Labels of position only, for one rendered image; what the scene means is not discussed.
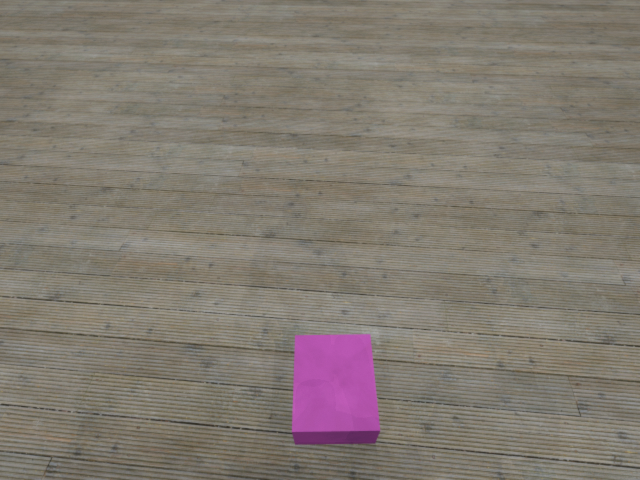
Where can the carton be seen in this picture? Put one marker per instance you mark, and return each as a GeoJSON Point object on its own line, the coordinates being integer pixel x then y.
{"type": "Point", "coordinates": [334, 390]}

